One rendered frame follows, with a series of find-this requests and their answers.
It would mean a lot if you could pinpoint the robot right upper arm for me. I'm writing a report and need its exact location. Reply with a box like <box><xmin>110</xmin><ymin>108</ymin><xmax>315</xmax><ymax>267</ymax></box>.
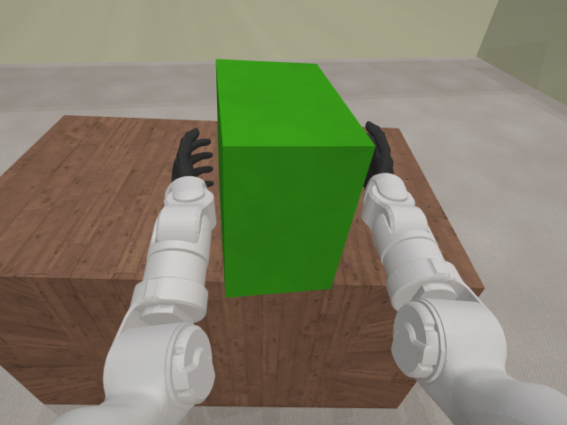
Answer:
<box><xmin>391</xmin><ymin>298</ymin><xmax>567</xmax><ymax>425</ymax></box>

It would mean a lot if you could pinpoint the carton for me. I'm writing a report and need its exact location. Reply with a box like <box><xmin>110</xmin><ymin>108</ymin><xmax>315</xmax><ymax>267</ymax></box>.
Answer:
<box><xmin>216</xmin><ymin>59</ymin><xmax>376</xmax><ymax>298</ymax></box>

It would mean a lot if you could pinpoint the robot left forearm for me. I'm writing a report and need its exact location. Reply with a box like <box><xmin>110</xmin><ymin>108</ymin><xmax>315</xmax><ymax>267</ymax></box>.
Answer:
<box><xmin>103</xmin><ymin>176</ymin><xmax>216</xmax><ymax>389</ymax></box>

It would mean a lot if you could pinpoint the robot right forearm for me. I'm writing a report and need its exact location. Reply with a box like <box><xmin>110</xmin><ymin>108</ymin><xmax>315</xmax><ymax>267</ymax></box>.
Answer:
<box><xmin>361</xmin><ymin>173</ymin><xmax>507</xmax><ymax>360</ymax></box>

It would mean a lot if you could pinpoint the right robot hand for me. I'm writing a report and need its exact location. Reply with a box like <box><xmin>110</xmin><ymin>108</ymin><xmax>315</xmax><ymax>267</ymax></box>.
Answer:
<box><xmin>363</xmin><ymin>121</ymin><xmax>394</xmax><ymax>189</ymax></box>

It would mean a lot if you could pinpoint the left robot hand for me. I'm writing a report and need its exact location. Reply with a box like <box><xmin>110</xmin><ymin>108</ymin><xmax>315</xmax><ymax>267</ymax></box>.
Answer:
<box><xmin>172</xmin><ymin>128</ymin><xmax>214</xmax><ymax>187</ymax></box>

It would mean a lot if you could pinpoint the robot left upper arm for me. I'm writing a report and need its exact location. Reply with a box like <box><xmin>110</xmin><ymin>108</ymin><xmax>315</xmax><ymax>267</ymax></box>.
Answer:
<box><xmin>48</xmin><ymin>322</ymin><xmax>215</xmax><ymax>425</ymax></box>

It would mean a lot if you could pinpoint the pedestal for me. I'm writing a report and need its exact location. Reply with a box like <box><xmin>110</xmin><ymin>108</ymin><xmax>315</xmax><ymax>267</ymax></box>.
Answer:
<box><xmin>0</xmin><ymin>115</ymin><xmax>485</xmax><ymax>409</ymax></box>

